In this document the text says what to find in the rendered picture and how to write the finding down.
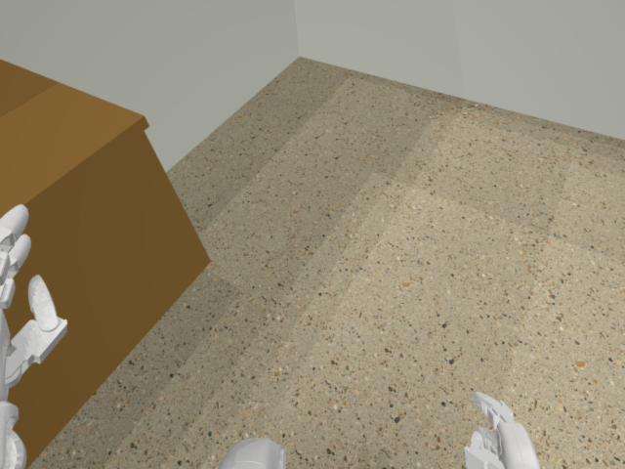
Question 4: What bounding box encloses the left robot forearm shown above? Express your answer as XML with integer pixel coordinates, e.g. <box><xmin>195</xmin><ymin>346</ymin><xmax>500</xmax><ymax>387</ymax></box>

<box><xmin>0</xmin><ymin>401</ymin><xmax>26</xmax><ymax>469</ymax></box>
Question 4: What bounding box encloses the robot left thigh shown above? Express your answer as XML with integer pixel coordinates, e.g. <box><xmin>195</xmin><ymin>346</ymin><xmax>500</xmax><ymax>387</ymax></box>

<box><xmin>217</xmin><ymin>438</ymin><xmax>286</xmax><ymax>469</ymax></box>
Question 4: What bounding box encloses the counter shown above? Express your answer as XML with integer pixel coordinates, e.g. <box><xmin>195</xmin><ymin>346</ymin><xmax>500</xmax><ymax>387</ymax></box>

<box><xmin>0</xmin><ymin>60</ymin><xmax>211</xmax><ymax>469</ymax></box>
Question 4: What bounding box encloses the left robot hand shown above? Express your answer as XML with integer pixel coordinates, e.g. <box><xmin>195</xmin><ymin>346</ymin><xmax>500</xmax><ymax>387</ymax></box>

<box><xmin>0</xmin><ymin>204</ymin><xmax>67</xmax><ymax>402</ymax></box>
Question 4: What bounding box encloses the right robot hand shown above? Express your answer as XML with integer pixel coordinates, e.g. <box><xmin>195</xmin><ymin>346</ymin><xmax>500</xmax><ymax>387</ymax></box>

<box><xmin>464</xmin><ymin>392</ymin><xmax>541</xmax><ymax>469</ymax></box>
